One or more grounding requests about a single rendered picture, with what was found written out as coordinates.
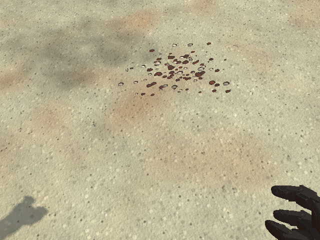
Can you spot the right robot hand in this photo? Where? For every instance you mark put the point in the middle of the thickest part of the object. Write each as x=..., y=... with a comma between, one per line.
x=308, y=224

